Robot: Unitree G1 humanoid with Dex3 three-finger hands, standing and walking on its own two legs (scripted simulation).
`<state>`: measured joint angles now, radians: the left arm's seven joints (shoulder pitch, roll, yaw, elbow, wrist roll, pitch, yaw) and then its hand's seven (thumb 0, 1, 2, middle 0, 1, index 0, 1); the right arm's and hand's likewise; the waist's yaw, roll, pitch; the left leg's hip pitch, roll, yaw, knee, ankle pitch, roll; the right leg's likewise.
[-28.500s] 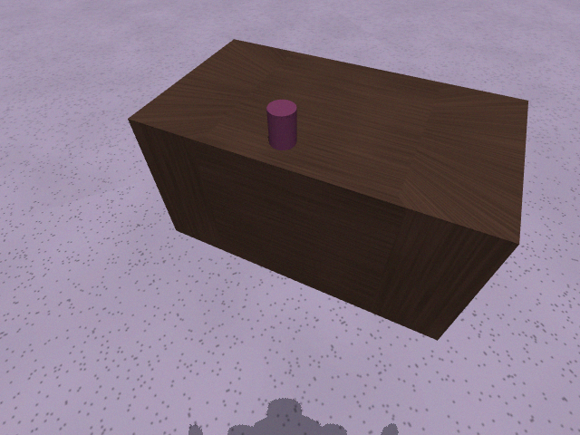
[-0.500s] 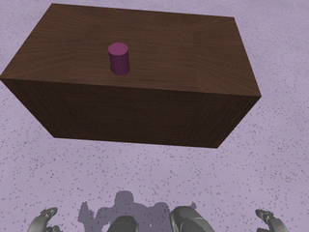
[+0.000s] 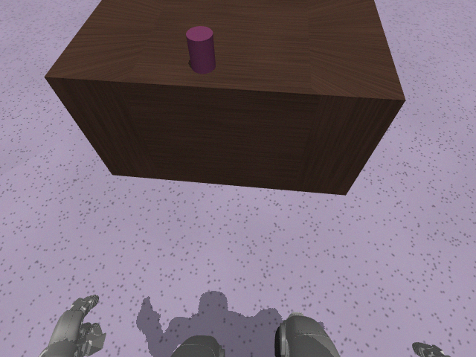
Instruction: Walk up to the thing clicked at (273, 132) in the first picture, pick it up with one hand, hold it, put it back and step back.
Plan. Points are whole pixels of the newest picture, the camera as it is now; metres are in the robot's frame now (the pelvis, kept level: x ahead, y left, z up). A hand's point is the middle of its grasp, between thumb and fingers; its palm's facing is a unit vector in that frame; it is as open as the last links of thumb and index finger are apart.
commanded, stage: step back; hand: left
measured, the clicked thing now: (201, 50) +0.95 +0.14 -0.09
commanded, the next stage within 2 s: stand in 1.50 s
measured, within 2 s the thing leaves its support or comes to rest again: neither
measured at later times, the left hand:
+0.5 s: hand out of the picture -0.10 +0.25 -0.13, palm faces -0.05 -0.91 -0.42, open 7.4 cm
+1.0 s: hand out of the picture -0.12 +0.24 -0.13, palm faces +0.01 -0.92 -0.39, open 7.4 cm
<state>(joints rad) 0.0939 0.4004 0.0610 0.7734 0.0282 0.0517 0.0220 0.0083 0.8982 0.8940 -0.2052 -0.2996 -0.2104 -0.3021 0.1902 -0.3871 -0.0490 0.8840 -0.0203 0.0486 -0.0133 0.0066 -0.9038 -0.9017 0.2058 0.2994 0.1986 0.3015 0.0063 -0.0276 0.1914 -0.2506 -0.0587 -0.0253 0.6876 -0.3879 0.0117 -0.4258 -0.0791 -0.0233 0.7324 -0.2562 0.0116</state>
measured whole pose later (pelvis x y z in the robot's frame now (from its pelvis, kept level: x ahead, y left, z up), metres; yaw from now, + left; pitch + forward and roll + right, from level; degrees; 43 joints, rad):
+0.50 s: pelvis -0.17 -0.02 +0.01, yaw -4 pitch -3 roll +1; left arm 0.23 0.35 0.06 0.92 0.04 0.03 0.01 0.01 0.90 0.89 -0.21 -0.30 -0.21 -0.30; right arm 0.16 -0.41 -0.05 0.89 -0.01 0.06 -0.01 0.01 -0.90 -0.90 0.21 0.30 0.20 0.30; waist 0.04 0.03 0.11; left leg -0.50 -0.08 -0.13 1.07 -0.43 -0.03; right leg -0.26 -0.01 0.02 0.65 -0.34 -0.01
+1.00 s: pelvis -0.18 -0.03 +0.01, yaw -1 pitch -3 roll +0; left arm 0.22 0.37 0.07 0.99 0.04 -0.03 -0.02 0.01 0.90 0.89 -0.20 -0.30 -0.21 -0.30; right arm 0.23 -0.38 -0.05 0.99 -0.03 0.01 0.01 0.01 -0.90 -0.90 0.21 0.30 0.20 0.30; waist 0.02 0.03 0.07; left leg -0.32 -0.01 -0.09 0.87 -0.48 0.01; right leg -0.25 0.01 -0.04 0.61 -0.31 -0.03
